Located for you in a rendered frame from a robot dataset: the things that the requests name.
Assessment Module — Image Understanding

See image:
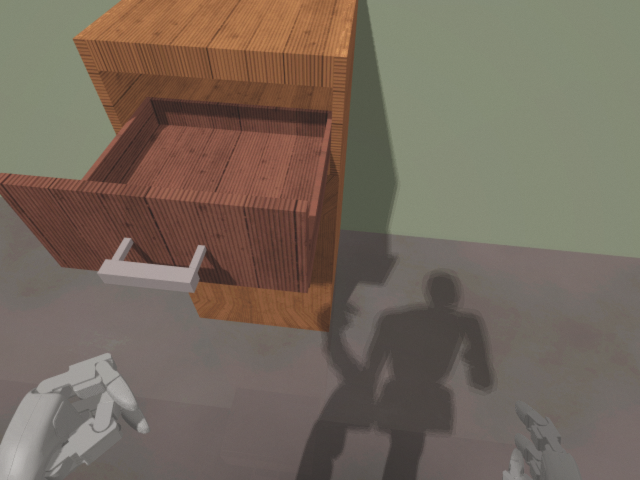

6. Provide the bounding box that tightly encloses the drawer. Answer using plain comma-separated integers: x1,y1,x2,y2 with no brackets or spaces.
0,97,332,293

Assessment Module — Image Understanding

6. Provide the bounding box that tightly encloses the left robot hand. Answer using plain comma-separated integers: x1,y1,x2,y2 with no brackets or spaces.
0,353,151,480

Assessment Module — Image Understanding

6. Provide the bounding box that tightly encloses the right robot hand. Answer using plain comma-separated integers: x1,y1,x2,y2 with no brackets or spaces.
503,400,582,480

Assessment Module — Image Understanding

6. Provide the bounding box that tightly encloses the handle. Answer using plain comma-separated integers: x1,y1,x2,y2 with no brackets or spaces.
97,238,207,293

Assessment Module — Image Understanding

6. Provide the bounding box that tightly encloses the cabinet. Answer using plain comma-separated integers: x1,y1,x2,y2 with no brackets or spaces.
73,0,358,332

